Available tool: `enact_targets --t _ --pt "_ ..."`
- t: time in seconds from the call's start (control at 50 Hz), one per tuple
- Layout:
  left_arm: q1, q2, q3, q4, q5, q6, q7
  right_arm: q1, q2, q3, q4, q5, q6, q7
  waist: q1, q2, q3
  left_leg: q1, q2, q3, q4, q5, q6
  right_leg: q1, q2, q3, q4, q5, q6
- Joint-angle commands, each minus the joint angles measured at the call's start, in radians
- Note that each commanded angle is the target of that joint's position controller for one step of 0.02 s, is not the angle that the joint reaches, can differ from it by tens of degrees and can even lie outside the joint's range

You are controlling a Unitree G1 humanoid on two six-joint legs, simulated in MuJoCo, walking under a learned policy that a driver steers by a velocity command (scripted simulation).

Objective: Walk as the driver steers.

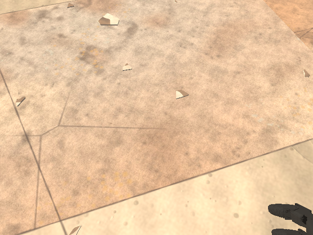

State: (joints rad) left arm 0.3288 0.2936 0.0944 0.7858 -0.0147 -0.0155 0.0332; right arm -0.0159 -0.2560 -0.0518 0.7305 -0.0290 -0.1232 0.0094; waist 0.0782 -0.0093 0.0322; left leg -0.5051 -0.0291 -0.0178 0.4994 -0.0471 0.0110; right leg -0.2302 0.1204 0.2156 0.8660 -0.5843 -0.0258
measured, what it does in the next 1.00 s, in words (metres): walks ahead: right foot, then left foot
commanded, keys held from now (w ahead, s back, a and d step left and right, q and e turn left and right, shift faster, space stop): e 0.20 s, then q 0.10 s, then w+q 0.70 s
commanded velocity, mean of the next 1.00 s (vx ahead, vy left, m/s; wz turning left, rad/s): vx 0.29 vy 0.00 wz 0.09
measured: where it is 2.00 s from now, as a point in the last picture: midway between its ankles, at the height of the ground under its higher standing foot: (129, 158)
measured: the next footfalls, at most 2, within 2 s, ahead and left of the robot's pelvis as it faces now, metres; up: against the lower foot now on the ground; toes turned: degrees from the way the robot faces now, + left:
right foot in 0.36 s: +0.10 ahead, -0.14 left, +0.00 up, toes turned -9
left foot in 0.82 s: +0.31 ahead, +0.15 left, +0.00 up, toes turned +9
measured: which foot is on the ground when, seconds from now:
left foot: down 0.00-0.36, up 0.38-0.80, down 0.82-1.00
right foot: up 0.00-0.34, down 0.36-0.82, up 0.84-1.00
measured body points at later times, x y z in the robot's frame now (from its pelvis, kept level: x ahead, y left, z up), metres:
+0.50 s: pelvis +0.08 -0.02 +0.03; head +0.08 -0.04 +0.48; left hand +0.24 +0.23 -0.07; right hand +0.16 -0.31 -0.10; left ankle +0.12 +0.12 -0.65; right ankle +0.06 -0.13 -0.72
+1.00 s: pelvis +0.28 +0.07 +0.02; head +0.30 +0.09 +0.47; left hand +0.36 +0.37 -0.09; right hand +0.41 -0.19 -0.08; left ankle +0.27 +0.14 -0.72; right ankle +0.29 -0.11 -0.63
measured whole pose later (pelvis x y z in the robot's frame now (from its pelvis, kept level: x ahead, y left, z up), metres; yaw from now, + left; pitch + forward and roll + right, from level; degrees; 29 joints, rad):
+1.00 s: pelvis +0.28 +0.07 +0.02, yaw +11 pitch +3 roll -1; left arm 0.21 0.29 0.08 0.74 0.00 -0.11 0.01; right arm 0.29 -0.27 -0.06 0.76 0.01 -0.05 0.03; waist -0.02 -0.02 0.01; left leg -0.29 -0.06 0.00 0.47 -0.23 0.09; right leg -0.56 -0.09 0.02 1.14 -0.29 0.01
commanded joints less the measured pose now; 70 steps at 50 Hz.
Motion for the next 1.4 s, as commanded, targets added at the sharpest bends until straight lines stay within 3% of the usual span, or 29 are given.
enact_targets --t 0.02,0.06,0.1,0.26,0.34,0.36,0.38,0.4,0.42,0.48,0.52,0.66,0.76,0.8,0.82,0.84,0.86,0.88,0.9,0.92,0.96,1.02,1.14,1.24,1.3,1.32,1.34,1.36,1.4 --pt "0.146 0.155 0.018 -0.079 -0.023 -0.002 -0.005 0.210 -0.157 -0.047 -0.046 0.018 0.031 -0.009 -0.093 0.193 -0.416 0.756 0.484 -0.547 -0.055 0.371 0.298 -0.458 -0.080 -0.027 0.547 -0.066 0.079" --pt "-0.011 0.171 0.031 -0.108 -0.014 0.038 0.008 0.117 -0.097 -0.021 -0.058 0.006 0.063 -0.022 -0.096 0.086 -0.207 0.484 0.363 -0.309 -0.118 0.206 0.228 -0.461 -0.137 -0.102 0.497 0.054 0.103" --pt "0.000 0.112 0.024 -0.125 -0.014 0.064 0.010 0.075 -0.119 -0.026 -0.046 -0.004 0.075 -0.024 -0.052 0.133 -0.112 0.270 0.290 -0.171 -0.195 0.139 0.204 -0.348 -0.164 -0.142 0.377 0.097 0.096" --pt "-0.078 0.055 -0.005 -0.175 0.009 0.062 -0.013 0.078 -0.170 -0.046 -0.019 0.022 0.098 -0.026 -0.070 0.140 -0.176 0.257 0.315 -0.034 -0.236 0.132 0.241 -0.139 -0.167 -0.202 -0.031 0.249 0.061" --pt "-0.014 0.034 -0.013 -0.124 0.029 0.055 -0.028 0.089 -0.099 -0.008 0.023 0.049 0.099 0.010 -0.025 0.112 -0.156 0.124 0.235 -0.019 -0.186 -0.290 0.139 0.172 -0.121 -0.241 -0.413 0.386 0.003" --pt "0.006 0.083 -0.002 -0.127 0.031 0.053 -0.022 0.114 -0.078 0.003 0.033 0.041 0.095 0.022 -0.023 0.079 -0.149 0.033 0.186 0.000 -0.122 -0.407 0.069 0.269 -0.186 -0.163 -0.440 0.362 -0.025" --pt "0.044 0.168 0.011 -0.142 0.034 0.051 -0.008 0.115 -0.023 0.022 0.017 0.013 0.093 0.034 -0.036 -0.131 -0.161 -0.077 0.087 0.092 0.166 -0.545 -0.011 0.316 -0.408 0.092 -0.509 0.353 -0.094" --pt "0.055 0.282 0.045 -0.133 0.044 0.043 -0.011 0.102 -0.094 -0.002 -0.008 0.044 0.089 0.020 0.001 -0.285 -0.087 -0.205 0.033 0.064 0.352 -0.589 -0.022 0.154 -0.541 0.272 -0.663 0.030 -0.248" --pt "0.018 0.233 0.036 -0.139 0.045 0.017 -0.012 0.075 -0.186 -0.033 -0.005 0.063 0.089 0.008 0.009 -0.212 -0.011 -0.224 0.069 -0.015 0.487 -0.504 -0.014 0.094 -0.495 0.258 -0.711 -0.127 -0.246" --pt "-0.081 0.115 0.002 -0.126 0.018 -0.035 -0.003 0.163 -0.170 -0.055 0.049 0.054 0.099 -0.008 -0.055 -0.189 0.040 -0.300 0.079 -0.071 0.569 -0.284 -0.016 0.121 -0.417 0.072 -0.733 0.018 -0.140" --pt "-0.068 0.087 -0.003 -0.112 0.029 -0.056 0.004 0.171 -0.126 -0.053 0.057 0.052 0.092 -0.005 -0.063 -0.128 0.017 -0.292 0.084 -0.067 0.586 -0.171 -0.028 0.146 -0.404 -0.030 -0.740 0.174 -0.123" --pt "-0.033 0.139 0.030 -0.069 0.019 -0.068 0.002 0.088 -0.060 -0.023 -0.003 0.044 0.096 0.028 -0.031 -0.101 0.017 -0.171 0.123 0.006 0.291 -0.087 -0.047 0.143 -0.427 -0.233 -0.741 0.331 -0.132" --pt "-0.019 0.166 0.050 -0.037 -0.010 -0.056 -0.014 0.075 -0.092 -0.021 -0.041 0.050 0.099 0.046 -0.032 -0.090 0.059 -0.109 0.119 0.068 0.194 -0.211 0.031 0.175 -0.468 -0.283 -0.680 0.304 -0.117" --pt "-0.056 0.176 0.050 -0.038 -0.014 -0.043 -0.014 0.197 -0.116 -0.039 -0.015 0.049 0.096 0.046 -0.112 -0.068 0.007 0.104 0.043 0.147 0.118 -0.200 0.078 0.121 -0.432 -0.357 -0.499 0.541 -0.078" --pt "-0.037 0.141 0.036 -0.037 -0.003 -0.040 -0.015 0.347 -0.179 -0.076 0.031 0.055 0.095 0.037 -0.173 -0.013 -0.089 0.336 -0.022 0.159 0.091 -0.181 0.110 0.056 -0.367 -0.426 -0.252 0.743 -0.038" --pt "-0.048 0.088 0.012 -0.073 0.027 -0.045 -0.012 0.505 -0.304 -0.116 0.052 0.063 0.098 0.018 -0.230 0.193 -0.176 0.575 0.155 -0.160 0.011 -0.199 0.194 -0.182 -0.293 -0.469 0.145 0.554 0.042" --pt "-0.018 -0.006 -0.018 -0.135 0.036 -0.076 -0.012 0.478 -0.388 -0.114 0.020 0.054 0.082 0.020 -0.146 0.387 -0.277 0.775 0.346 -0.753 -0.202 -0.446 0.372 -0.534 -0.095 -0.275 0.426 -0.025 0.091" --pt "-0.117 0.101 -0.001 -0.134 -0.010 -0.106 -0.020 0.472 -0.291 -0.088 0.007 0.052 0.062 0.028 -0.209 0.203 -0.259 0.774 0.377 -0.768 -0.286 -0.476 0.356 -0.646 -0.133 -0.140 0.509 0.038 0.065" --pt "-0.153 0.122 0.003 -0.145 -0.030 -0.123 -0.027 0.443 -0.238 -0.071 0.009 0.047 0.052 0.028 -0.191 0.175 -0.175 0.713 0.359 -0.644 -0.254 -0.402 0.323 -0.701 -0.179 -0.146 0.493 0.126 0.027" --pt "-0.154 0.116 0.001 -0.130 -0.008 -0.130 -0.021 0.387 -0.202 -0.060 -0.005 0.049 0.051 0.026 -0.158 0.082 -0.132 0.603 0.317 -0.532 -0.229 -0.307 0.287 -0.652 -0.223 -0.145 0.429 0.208 0.010" --pt "-0.132 0.116 0.011 -0.118 0.022 -0.119 -0.020 0.281 -0.154 -0.041 -0.045 0.031 0.058 0.016 -0.090 0.080 -0.080 0.410 0.242 -0.382 -0.259 -0.158 0.254 -0.513 -0.260 -0.136 0.295 0.317 0.012" --pt "-0.143 0.089 0.007 -0.127 0.030 -0.093 -0.024 0.281 -0.174 -0.048 -0.055 0.037 0.050 -0.001 -0.068 0.060 -0.060 0.344 0.205 -0.285 -0.296 0.051 0.263 -0.482 -0.233 -0.162 0.168 0.415 0.051" --pt "-0.368 0.032 -0.022 -0.186 0.017 -0.103 -0.045 0.376 -0.190 -0.058 -0.018 0.055 0.060 -0.029 -0.142 0.093 -0.006 0.300 0.139 -0.210 -0.280 0.059 0.202 -0.386 -0.142 -0.189 -0.271 0.702 0.080" --pt "-0.421 0.077 -0.010 -0.208 0.008 -0.124 -0.069 0.425 -0.189 -0.065 0.000 0.061 0.078 -0.040 -0.144 0.106 -0.002 0.429 0.194 -0.327 -0.176 0.055 0.182 -0.340 -0.122 -0.147 -0.397 0.658 0.041" --pt "-0.252 0.123 0.013 -0.165 0.015 -0.134 -0.065 0.400 -0.174 -0.062 -0.009 0.049 0.085 -0.037 -0.061 0.136 -0.089 0.474 0.169 -0.305 -0.007 0.358 0.144 -0.108 -0.098 -0.205 -0.433 0.584 -0.024" --pt "-0.117 0.156 0.024 -0.147 0.030 -0.136 -0.060 0.384 -0.143 -0.047 -0.026 0.040 0.084 -0.030 0.007 0.121 -0.219 0.386 0.117 -0.271 0.189 0.340 0.113 0.148 -0.175 -0.149 -0.384 0.590 -0.080" --pt "0.035 0.230 0.043 -0.126 0.047 -0.132 -0.053 0.487 -0.072 -0.025 -0.041 0.035 0.079 -0.030 0.007 -0.068 -0.394 0.091 -0.006 -0.191 0.544 0.033 0.049 0.533 -0.395 0.190 -0.365 0.513 -0.212" --pt "0.096 0.205 0.040 -0.076 0.023 -0.123 -0.066 0.575 -0.065 -0.012 -0.025 0.059 0.069 -0.027 -0.013 -0.328 -0.466 -0.141 -0.078 -0.168 0.790 -0.526 0.010 0.669 -0.528 0.567 -0.506 0.310 -0.311" --pt "-0.016 0.094 0.006 -0.099 0.005 -0.105 -0.057 0.376 -0.179 -0.034 -0.052 0.066 0.063 -0.021 0.013 -0.088 -0.187 -0.251 0.027 -0.157 0.860 -0.402 0.011 0.415 -0.454 0.358 -0.565 0.166 -0.228"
